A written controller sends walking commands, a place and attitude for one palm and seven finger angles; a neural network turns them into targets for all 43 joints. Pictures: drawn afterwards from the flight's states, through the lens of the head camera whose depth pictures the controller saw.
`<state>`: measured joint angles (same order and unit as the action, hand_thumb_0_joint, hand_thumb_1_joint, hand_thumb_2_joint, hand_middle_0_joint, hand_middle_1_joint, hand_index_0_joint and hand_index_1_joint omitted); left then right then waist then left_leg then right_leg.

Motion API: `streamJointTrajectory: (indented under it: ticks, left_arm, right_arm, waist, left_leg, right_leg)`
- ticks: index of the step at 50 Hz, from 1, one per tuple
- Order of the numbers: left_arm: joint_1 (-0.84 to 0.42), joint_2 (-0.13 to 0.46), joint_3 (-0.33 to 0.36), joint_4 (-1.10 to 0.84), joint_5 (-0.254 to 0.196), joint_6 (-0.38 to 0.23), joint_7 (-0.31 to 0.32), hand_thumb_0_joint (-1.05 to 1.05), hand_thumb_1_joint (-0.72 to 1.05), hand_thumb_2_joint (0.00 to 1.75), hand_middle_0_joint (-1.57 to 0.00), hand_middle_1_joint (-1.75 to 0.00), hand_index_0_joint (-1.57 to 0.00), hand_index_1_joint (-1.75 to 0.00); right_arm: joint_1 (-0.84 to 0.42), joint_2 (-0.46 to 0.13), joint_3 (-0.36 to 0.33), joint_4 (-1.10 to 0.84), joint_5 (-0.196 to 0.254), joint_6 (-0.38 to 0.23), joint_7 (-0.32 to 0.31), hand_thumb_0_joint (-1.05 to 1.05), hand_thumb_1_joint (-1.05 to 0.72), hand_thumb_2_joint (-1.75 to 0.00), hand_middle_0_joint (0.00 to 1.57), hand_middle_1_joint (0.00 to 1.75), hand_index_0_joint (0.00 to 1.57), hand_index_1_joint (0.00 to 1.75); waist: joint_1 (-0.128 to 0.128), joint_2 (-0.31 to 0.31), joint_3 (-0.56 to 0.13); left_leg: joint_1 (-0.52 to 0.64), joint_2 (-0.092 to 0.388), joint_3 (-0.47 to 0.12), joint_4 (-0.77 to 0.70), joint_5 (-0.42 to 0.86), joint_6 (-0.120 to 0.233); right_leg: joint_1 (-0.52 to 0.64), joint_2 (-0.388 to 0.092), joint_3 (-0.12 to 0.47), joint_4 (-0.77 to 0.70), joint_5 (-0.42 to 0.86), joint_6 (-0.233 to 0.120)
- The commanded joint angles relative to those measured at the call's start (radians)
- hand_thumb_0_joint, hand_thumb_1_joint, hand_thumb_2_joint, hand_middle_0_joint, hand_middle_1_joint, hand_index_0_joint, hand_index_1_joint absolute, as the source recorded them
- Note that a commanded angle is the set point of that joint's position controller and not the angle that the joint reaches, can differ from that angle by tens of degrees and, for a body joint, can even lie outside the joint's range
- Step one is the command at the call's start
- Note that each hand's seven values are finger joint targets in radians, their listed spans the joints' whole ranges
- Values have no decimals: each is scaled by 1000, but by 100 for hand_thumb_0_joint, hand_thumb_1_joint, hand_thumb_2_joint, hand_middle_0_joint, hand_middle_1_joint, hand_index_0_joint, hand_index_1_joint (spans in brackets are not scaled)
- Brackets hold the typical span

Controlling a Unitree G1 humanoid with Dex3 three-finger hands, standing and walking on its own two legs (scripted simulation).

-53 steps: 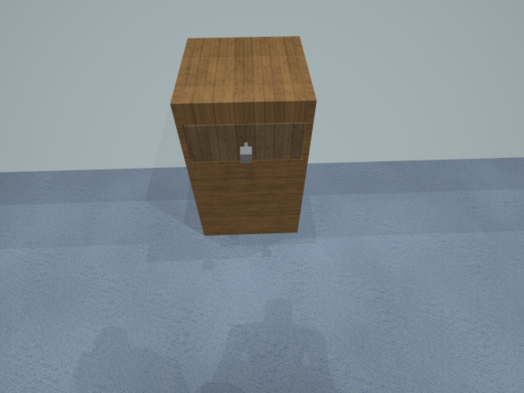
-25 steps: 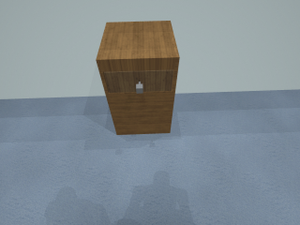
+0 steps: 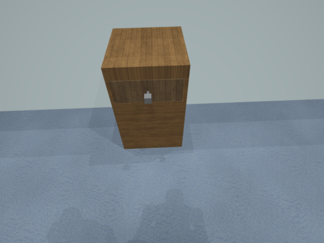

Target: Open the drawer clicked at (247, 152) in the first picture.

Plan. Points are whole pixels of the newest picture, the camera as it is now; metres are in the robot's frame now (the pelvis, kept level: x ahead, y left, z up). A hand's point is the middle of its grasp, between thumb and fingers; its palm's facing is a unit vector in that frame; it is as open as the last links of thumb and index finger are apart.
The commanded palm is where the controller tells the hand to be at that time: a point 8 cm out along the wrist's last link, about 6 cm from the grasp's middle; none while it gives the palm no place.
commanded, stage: take the last steps up to it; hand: left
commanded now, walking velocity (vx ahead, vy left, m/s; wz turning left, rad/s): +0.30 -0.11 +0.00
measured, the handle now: (148, 96) +0.85 +0.12 -0.22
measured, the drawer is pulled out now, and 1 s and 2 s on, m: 0.00 0.00 0.00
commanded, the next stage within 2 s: come to a stop and stand still in 0.90 s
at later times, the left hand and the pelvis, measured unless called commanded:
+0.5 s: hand out of the picture +0.13 +0.14 -0.18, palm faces +0.09 -0.97 -0.24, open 7.3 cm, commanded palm none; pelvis +0.11 -0.05 -0.02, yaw +2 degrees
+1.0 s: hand (138, 198) +0.29 +0.10 -0.18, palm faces +0.12 -0.96 -0.27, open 7.3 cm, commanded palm none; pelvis +0.28 -0.11 -0.02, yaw +2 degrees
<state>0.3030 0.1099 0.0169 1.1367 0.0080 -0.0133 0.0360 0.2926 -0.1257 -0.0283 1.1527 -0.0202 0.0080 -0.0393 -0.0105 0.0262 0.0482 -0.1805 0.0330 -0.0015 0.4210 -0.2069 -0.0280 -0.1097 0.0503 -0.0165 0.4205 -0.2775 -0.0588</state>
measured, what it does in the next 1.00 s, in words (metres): walks ahead: right foot, then left foot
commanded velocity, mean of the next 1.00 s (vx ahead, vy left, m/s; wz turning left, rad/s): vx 0.24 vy -0.07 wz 0.02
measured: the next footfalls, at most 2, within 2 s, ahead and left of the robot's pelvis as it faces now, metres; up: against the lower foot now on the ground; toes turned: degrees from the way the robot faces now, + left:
right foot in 0.38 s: +0.12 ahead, -0.12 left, +0.00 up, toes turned -4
left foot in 0.68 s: +0.28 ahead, +0.07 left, +0.00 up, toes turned +6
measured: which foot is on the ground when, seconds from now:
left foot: down 0.00-0.38, up 0.40-0.66, down 0.68-0.94, up 0.96-1.00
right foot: down 0.00-0.20, up 0.22-0.36, down 0.38-0.70, up 0.72-0.94, down 0.96-1.00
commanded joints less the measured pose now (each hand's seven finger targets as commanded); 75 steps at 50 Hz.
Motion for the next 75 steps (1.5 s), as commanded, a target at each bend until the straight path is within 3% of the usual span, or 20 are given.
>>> streamJointTrajectory:
  ticks: [1,7,11,17,19,22,32,35,39,45,47,48,50,55,58,63,65,67,68,75]
  left_arm:
    - [88,119,37,-20,8,8,-5,0,90,90,-20,-30,-20,-30]
    - [89,106,51,-47,10,-6,-19,0,90,90,-20,-30,-20,-30]
    - [-37,75,46,-117,19,-20,-32,0,90,90,-20,-30,-20,-30]
    - [160,80,72,-77,6,-30,-63,0,90,90,-20,-30,-20,-30]
    - [354,224,99,-12,10,-34,-35,0,90,90,-20,-30,-20,-30]
    - [108,155,77,-91,19,-24,-8,0,90,90,-20,-30,-20,-30]
    - [113,143,63,-55,5,-55,-23,0,90,90,-20,-30,-20,-30]
    - [10,105,48,-148,10,-57,-37,0,90,90,-20,-30,-20,-30]
    - [-37,96,64,-174,23,-26,-55,0,90,90,-20,-30,-20,-30]
    - [163,92,62,-84,19,-12,-67,0,90,90,-20,-30,-20,-30]
    - [224,237,88,-86,29,-24,-43,0,90,90,-20,-30,-20,-30]
    - [209,285,91,-105,23,-20,-32,0,90,90,-20,-30,-20,-30]
    - [56,278,92,-146,23,-19,-28,0,90,90,-20,-30,-20,-30]
    - [-12,206,73,-143,16,-18,-12,0,90,90,-20,-30,-20,-30]
    - [10,160,57,-157,-7,3,-6,0,90,90,-20,-30,-20,-30]
    - [-49,173,66,-163,-2,24,-6,0,90,90,-20,-30,-20,-30]
    - [11,187,77,-151,1,15,-8,0,90,90,-20,-30,-20,-30]
    - [55,289,98,-136,15,4,3,0,90,90,-20,-30,-20,-30]
    - [32,281,85,-135,11,12,3,0,90,90,-20,-30,-20,-30]
    - [-24,218,79,-186,6,12,18,0,90,90,-20,-30,-20,-30]
  right_arm:
    - [86,-66,-20,-27,-13,0,6,0,-90,-90,20,30,20,30]
    - [143,-58,-31,-32,-14,-25,9,0,-90,-90,20,30,20,30]
    - [360,-154,-56,20,-32,-46,-10,0,-90,-90,20,30,20,30]
    - [94,-155,-45,-63,-18,-64,-12,0,-90,-90,20,30,20,30]
    - [18,-62,-37,-135,9,-58,2,0,-90,-90,20,30,20,30]
    - [-1,-58,-50,-137,-6,-40,23,0,-90,-90,20,30,20,30]
    - [36,-44,-42,-136,-7,-62,32,0,-90,-90,20,30,20,30]
    - [318,-256,-87,-78,-24,-59,1,0,-90,-90,20,30,20,30]
    - [34,-171,-58,-162,-20,-65,1,0,-90,-90,20,30,20,30]
    - [-61,-194,-73,-186,-17,-32,14,0,-90,-90,20,30,20,30]
    - [-69,-92,-51,-218,-3,-12,31,0,-90,-90,20,30,20,30]
    - [-108,-102,-50,-246,-2,-7,38,0,-90,-90,20,30,20,30]
    - [-85,-105,-51,-236,-6,-22,48,0,-90,-90,20,30,20,30]
    - [54,-58,-15,-127,11,-24,23,0,-90,-90,20,30,20,30]
    - [58,-205,-41,-145,5,-27,4,0,-90,-90,20,30,20,30]
    - [28,-222,-56,-158,-4,7,-14,0,-90,-90,20,30,20,30]
    - [-14,-231,-67,-179,5,11,-17,0,-90,-90,20,30,20,30]
    - [-32,-166,-65,-224,16,24,-2,0,-90,-90,20,30,20,30]
    - [-49,-176,-74,-220,15,42,0,0,-90,-90,20,30,20,30]
    - [-126,-148,-58,-204,9,62,20,0,-90,-90,20,30,20,30]
  waist:
    - [-1,-97,141]
    - [-27,-7,153]
    - [-100,241,124]
    - [97,35,-42]
    - [160,-431,-14]
    - [41,-123,79]
    - [-37,-82,-24]
    - [-153,224,-109]
    - [-16,150,113]
    - [75,5,-33]
    - [114,-424,17]
    - [125,-420,21]
    - [36,-267,32]
    - [-14,-94,-67]
    - [14,252,-118]
    - [0,233,-50]
    - [42,96,-139]
    - [65,-312,-147]
    - [61,-283,-100]
    - [46,-199,-104]
  left_leg:
    - [-82,12,18,41,-212,54]
    - [-62,48,-13,66,-207,83]
    - [206,364,-465,-171,13,279]
    - [-178,164,-64,112,26,113]
    - [-508,-45,80,669,-401,61]
    - [-491,70,-4,751,-302,61]
    - [-1,-21,154,77,8,67]
    - [366,487,-515,-132,160,345]
    - [-70,355,-259,-205,-64,227]
    - [-270,143,12,15,-309,111]
    - [-470,-59,139,457,-427,36]
    - [-465,-23,41,676,-439,56]
    - [-407,42,-8,717,-340,61]
    - [-74,-28,65,74,-34,18]
    - [115,258,-176,1,973,170]
    - [214,227,-113,79,1216,189]
    - [190,165,-47,196,979,122]
    - [-194,-67,64,451,-193,5]
    - [-232,-88,-26,613,-413,11]
    - [-334,-64,-48,644,-204,-21]
  right_leg:
    - [-194,-135,162,-175,-388,-47]
    - [-262,-126,147,-44,-326,-89]
    - [-578,-39,-34,522,-280,-18]
    - [42,-44,-70,99,1,4]
    - [181,-393,473,-215,-104,-96]
    - [-72,-384,403,-211,-312,-184]
    - [-53,-195,65,63,489,-99]
    - [-564,-39,-22,798,-299,14]
    - [-509,-190,67,693,-162,37]
    - [5,-57,-149,219,11,81]
    - [13,-316,320,-182,-373,-7]
    - [-55,-448,534,-332,-495,-101]
    - [-188,-433,487,-274,-486,-142]
    - [-65,-282,86,69,617,-55]
    - [-207,-128,-57,277,-31,74]
    - [-278,-76,-38,300,-200,46]
    - [-123,-96,-20,84,201,49]
    - [144,-393,273,16,1152,-69]
    - [76,-478,282,-9,1159,-123]
    - [178,-325,144,-20,920,-84]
